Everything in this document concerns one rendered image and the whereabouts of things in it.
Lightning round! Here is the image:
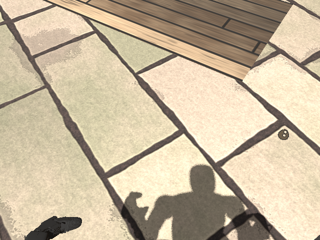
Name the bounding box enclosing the left robot hand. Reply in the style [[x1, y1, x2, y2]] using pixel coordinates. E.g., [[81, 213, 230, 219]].
[[24, 216, 82, 240]]

